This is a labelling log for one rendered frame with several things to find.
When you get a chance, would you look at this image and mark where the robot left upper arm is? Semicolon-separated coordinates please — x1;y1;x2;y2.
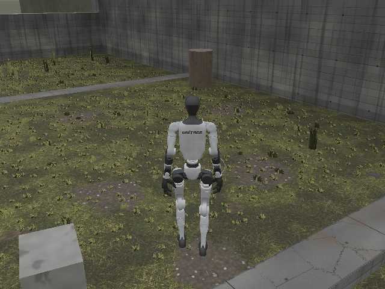
167;122;180;156

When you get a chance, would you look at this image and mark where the left robot hand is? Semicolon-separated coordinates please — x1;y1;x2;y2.
162;178;176;196

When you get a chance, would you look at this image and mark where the right robot shin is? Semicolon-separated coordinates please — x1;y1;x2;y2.
200;206;209;248

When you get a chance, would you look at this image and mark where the robot right upper arm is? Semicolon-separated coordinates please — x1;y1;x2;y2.
205;122;218;156

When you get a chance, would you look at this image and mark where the robot right forearm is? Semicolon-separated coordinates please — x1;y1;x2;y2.
211;147;222;178

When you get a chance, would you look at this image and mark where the right robot hand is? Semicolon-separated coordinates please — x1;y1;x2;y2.
209;177;223;194

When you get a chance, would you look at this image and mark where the left robot thigh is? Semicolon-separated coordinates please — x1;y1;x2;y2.
172;168;185;211

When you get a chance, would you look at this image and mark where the robot left forearm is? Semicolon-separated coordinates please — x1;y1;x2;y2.
163;147;173;179

